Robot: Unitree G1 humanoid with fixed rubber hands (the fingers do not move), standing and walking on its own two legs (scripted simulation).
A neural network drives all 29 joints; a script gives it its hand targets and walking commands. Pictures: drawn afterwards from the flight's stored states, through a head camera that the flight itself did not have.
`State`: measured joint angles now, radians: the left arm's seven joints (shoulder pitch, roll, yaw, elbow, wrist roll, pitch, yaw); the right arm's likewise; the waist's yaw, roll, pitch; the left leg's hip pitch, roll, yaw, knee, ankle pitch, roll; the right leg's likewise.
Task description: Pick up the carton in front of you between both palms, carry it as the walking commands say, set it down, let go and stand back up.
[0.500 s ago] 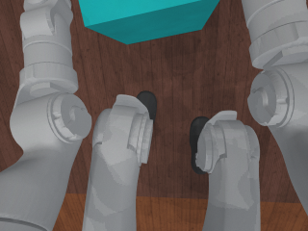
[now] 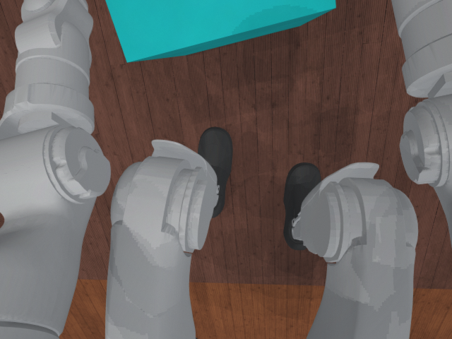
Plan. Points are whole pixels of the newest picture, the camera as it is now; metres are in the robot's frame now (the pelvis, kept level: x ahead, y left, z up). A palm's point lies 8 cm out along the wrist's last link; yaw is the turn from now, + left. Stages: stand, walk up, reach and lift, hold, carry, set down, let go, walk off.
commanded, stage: set down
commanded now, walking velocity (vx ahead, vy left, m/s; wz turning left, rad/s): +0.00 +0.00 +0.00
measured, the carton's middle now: out of the picture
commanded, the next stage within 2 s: let go in 1.12 s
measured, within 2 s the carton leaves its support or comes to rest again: neither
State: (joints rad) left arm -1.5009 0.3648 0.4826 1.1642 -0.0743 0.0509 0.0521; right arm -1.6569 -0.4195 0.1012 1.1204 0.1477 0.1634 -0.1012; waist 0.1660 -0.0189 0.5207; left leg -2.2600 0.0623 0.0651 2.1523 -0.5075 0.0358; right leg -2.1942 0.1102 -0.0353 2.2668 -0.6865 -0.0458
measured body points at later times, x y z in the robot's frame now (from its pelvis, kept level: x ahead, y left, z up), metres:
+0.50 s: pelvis -0.01 +0.00 +0.07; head +0.35 +0.05 +0.34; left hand +0.52 +0.31 -0.04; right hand +0.64 -0.05 -0.03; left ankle +0.13 +0.11 -0.33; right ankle +0.08 -0.09 -0.33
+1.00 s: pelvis +0.02 +0.01 +0.20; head +0.35 +0.05 +0.51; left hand +0.51 +0.33 +0.11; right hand +0.64 -0.05 +0.11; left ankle +0.13 +0.11 -0.33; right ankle +0.08 -0.09 -0.33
